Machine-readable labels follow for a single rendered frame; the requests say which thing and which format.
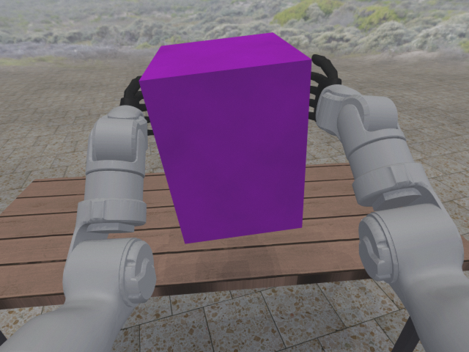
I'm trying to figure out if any left robot hand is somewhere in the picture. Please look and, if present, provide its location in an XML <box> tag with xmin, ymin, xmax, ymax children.
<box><xmin>120</xmin><ymin>76</ymin><xmax>154</xmax><ymax>136</ymax></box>

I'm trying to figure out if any table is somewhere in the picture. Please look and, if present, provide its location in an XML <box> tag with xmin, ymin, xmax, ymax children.
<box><xmin>0</xmin><ymin>163</ymin><xmax>469</xmax><ymax>352</ymax></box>

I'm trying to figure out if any robot right forearm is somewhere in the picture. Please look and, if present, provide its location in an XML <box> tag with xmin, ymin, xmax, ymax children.
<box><xmin>316</xmin><ymin>84</ymin><xmax>464</xmax><ymax>264</ymax></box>

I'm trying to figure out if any right robot hand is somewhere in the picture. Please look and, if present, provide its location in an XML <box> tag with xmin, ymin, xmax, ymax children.
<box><xmin>309</xmin><ymin>54</ymin><xmax>341</xmax><ymax>122</ymax></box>

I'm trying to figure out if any right robot upper arm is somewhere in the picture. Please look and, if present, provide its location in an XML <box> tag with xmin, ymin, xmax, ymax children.
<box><xmin>358</xmin><ymin>203</ymin><xmax>469</xmax><ymax>352</ymax></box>

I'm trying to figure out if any carton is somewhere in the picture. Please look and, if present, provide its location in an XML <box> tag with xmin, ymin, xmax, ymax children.
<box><xmin>139</xmin><ymin>32</ymin><xmax>311</xmax><ymax>244</ymax></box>

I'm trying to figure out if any left robot upper arm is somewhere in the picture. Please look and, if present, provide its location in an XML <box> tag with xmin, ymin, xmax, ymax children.
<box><xmin>0</xmin><ymin>238</ymin><xmax>156</xmax><ymax>352</ymax></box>

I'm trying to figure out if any robot left forearm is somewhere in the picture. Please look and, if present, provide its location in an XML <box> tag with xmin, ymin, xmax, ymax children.
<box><xmin>62</xmin><ymin>106</ymin><xmax>148</xmax><ymax>296</ymax></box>

